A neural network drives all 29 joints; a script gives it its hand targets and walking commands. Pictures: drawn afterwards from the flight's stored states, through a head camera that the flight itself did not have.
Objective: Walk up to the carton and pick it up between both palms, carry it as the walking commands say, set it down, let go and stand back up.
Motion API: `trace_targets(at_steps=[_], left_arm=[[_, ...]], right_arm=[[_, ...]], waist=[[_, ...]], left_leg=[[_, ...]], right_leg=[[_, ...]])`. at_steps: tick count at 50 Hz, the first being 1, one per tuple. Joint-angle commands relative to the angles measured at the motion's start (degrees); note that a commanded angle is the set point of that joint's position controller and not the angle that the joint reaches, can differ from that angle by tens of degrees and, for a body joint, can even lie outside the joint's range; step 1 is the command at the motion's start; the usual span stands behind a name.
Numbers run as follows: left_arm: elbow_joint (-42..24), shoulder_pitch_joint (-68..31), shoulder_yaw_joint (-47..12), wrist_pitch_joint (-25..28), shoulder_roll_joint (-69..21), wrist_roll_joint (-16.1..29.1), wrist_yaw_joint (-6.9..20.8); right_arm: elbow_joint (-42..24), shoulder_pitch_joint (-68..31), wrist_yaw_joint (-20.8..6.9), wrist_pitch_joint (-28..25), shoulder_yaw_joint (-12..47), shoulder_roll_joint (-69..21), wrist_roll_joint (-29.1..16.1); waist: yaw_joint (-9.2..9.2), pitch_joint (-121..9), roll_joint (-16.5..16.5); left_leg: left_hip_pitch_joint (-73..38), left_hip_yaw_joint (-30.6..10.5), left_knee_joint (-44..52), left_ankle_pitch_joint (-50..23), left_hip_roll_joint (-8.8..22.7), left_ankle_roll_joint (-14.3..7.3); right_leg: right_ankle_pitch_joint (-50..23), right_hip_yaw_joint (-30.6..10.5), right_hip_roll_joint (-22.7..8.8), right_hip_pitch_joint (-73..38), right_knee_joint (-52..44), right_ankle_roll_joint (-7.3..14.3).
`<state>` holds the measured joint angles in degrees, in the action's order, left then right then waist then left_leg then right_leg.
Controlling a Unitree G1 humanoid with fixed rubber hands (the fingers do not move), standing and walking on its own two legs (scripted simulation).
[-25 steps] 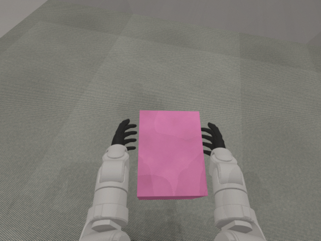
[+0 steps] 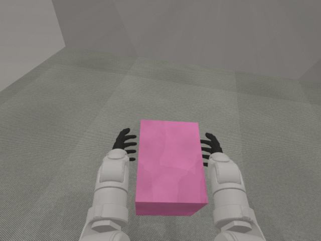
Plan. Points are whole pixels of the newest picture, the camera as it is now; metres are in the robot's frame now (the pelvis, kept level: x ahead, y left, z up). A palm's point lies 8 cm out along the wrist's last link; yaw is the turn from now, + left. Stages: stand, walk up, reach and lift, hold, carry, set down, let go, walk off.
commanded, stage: reach and lift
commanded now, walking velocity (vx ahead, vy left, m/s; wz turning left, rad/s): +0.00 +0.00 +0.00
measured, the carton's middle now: (166, 169) +0.33 -0.01 -0.02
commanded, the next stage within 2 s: hold in 1.22 s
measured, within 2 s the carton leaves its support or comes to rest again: neither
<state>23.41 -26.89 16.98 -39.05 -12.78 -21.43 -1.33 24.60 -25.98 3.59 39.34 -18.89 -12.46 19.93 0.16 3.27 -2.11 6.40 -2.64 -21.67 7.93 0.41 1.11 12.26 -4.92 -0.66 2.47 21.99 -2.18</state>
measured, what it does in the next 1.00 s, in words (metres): stands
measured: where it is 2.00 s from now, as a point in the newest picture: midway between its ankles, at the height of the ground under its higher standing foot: outside the picture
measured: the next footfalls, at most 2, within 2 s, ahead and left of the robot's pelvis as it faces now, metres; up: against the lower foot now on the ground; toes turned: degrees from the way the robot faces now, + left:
none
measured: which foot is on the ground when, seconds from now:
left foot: down 0.00-1.00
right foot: down 0.00-1.00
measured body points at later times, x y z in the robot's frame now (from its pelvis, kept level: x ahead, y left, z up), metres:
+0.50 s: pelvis +0.01 +0.00 +0.00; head -0.03 +0.02 +0.45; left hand +0.34 +0.13 +0.05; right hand +0.33 -0.13 +0.05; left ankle +0.05 +0.13 -0.74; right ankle +0.01 -0.15 -0.74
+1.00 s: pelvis +0.00 +0.00 +0.00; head -0.04 +0.01 +0.45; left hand +0.32 +0.13 +0.05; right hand +0.32 -0.13 +0.05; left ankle +0.05 +0.13 -0.74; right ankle +0.01 -0.15 -0.74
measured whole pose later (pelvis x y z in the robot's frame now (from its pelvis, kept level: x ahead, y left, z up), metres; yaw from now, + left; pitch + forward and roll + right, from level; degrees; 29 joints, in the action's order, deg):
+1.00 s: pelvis +0.00 +0.00 +0.00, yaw +0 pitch -8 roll +0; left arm 21.3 -23.6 14.5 -42.6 -11.5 -19.5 -1.9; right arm 23.0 -23.8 2.6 42.8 -14.8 -11.6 19.2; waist -1.0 1.9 -1.2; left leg 4.8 -2.6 -20.6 7.8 0.6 1.5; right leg 12.3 -5.1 -0.4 1.2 21.4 -1.9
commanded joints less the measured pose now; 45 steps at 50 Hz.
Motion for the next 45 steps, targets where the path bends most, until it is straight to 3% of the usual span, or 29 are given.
trace_targets(at_steps=[1,20,45], left_arm=[[3.75,-25.89,-25.45,0.54,-55.39,13.81,14.44],[2.37,-23.25,-26.19,-0.65,-57.19,14.6,12.85],[-0.67,-20.8,-28.01,-1.94,-56.11,16.48,13.61]], right_arm=[[0.6,-30.11,-14.17,-1.73,25.39,-57.71,-13.31],[-2.19,-29.64,-14.79,-1.56,26.44,-54.86,-13.63],[-3.33,-25.82,-14.68,0.13,29.17,-56.75,-15.23]], waist=[[-0.22,-12.7,1.11],[-0.85,-17.11,2.4],[-1.19,-15.57,1.3]], left_leg=[[-11.41,0.49,2.38,0.3,-6.11,-0.9],[-13.03,0.0,1.6,-7.72,-5.42,0.24],[-12.47,0.53,2.14,-6.15,-5.83,-0.29]], right_leg=[[0.81,0.96,5.75,7.12,-6.39,1.55],[-6.45,0.78,6.32,4.81,-4.78,2.22],[-5.61,0.46,5.63,4.98,-5.75,1.39]])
